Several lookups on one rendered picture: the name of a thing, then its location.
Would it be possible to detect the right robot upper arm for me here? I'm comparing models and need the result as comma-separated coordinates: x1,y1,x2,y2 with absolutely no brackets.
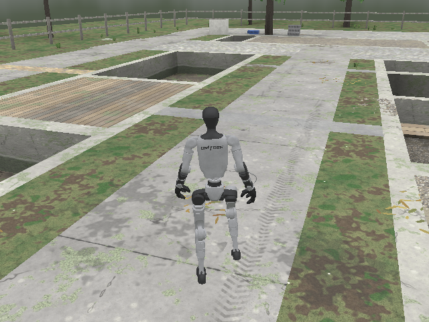
226,135,245,172

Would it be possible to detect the left robot forearm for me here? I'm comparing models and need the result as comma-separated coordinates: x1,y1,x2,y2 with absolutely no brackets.
176,163,188,189

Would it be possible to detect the left robot thigh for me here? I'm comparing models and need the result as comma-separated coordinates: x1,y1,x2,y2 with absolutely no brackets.
192,189,206,241

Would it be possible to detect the left robot upper arm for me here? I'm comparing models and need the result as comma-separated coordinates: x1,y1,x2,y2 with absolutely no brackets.
181,136,198,174

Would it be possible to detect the right robot forearm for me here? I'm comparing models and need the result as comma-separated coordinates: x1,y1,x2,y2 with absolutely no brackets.
239,162,254,191

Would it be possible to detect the left robot hand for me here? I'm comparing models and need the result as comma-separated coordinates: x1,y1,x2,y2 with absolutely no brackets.
175,185,190,199

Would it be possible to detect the right robot hand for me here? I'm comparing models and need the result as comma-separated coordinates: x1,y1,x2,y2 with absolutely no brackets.
241,187,256,204

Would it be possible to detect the right robot shin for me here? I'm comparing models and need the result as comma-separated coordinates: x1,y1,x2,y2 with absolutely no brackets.
228,207,239,252

